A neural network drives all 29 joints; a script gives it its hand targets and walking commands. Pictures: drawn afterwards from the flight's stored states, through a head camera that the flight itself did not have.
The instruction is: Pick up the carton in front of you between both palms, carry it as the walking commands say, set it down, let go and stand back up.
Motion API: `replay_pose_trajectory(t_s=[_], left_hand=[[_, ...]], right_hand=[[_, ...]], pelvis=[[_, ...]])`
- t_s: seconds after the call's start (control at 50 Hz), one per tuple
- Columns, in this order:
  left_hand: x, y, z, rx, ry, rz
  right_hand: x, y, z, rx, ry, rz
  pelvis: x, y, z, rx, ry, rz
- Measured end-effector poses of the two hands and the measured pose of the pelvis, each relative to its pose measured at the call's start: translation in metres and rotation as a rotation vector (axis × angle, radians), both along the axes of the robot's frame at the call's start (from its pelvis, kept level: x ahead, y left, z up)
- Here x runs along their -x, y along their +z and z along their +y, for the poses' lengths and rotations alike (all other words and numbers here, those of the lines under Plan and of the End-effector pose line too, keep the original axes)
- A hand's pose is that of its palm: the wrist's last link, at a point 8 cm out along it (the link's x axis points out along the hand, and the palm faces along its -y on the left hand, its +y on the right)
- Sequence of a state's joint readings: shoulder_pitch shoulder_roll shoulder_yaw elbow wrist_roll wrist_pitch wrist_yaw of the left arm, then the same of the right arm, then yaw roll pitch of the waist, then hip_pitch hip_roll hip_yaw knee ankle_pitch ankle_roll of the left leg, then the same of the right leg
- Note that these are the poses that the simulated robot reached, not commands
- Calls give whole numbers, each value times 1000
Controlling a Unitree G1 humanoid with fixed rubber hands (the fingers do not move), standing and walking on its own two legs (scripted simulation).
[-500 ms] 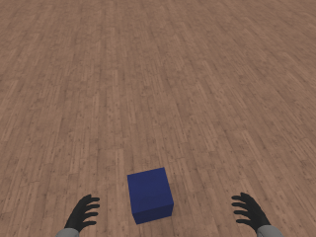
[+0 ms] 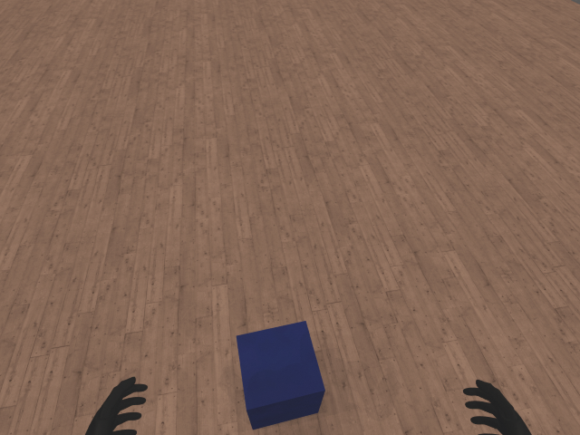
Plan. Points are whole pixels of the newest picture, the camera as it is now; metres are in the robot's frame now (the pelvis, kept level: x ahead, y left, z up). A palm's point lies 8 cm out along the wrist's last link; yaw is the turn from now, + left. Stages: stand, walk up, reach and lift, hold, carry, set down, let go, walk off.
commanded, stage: stand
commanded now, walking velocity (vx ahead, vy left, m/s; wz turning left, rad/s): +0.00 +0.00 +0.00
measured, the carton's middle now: (278, 376) +0.40 +0.04 -0.64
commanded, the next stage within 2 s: none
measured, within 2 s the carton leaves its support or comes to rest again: neither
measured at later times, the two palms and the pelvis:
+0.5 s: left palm out of the picture +0.14 +0.30 -0.09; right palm out of the picture +0.12 -0.28 -0.08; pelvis +0.01 +0.01 +0.01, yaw +0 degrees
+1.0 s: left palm out of the picture +0.08 +0.31 -0.10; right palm out of the picture +0.08 -0.30 -0.08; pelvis -0.02 +0.01 +0.01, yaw +0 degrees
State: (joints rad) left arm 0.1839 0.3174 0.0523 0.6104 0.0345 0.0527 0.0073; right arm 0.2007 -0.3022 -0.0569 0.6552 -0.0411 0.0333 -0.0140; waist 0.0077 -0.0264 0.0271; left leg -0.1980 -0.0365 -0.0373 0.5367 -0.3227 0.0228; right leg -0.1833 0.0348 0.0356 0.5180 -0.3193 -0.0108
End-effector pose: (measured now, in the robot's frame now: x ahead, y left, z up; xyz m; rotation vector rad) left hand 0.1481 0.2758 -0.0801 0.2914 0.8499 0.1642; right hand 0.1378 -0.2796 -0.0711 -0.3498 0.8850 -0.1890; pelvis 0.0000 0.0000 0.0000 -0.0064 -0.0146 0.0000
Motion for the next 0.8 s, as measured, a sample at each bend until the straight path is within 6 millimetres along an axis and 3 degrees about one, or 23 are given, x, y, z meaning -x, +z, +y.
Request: replay_pose_trajectory(t_s=[0.12, 0.36, 0.8], left_hand=[[-4, -7, 11, -12, -2, 35], [-7, -6, 19, -28, -4, 51], [50, -13, 28, -38, 35, 165]], right_hand=[[-1, 3, -10, 38, -26, 19], [9, -4, 0, 21, -36, 55], [42, -7, -11, 27, -34, 120]], pelvis=[[-8, 1, 5, 2, -5, 9], [-11, 5, 11, -1, -6, -3], [10, 10, 9, -2, 0, -30]])
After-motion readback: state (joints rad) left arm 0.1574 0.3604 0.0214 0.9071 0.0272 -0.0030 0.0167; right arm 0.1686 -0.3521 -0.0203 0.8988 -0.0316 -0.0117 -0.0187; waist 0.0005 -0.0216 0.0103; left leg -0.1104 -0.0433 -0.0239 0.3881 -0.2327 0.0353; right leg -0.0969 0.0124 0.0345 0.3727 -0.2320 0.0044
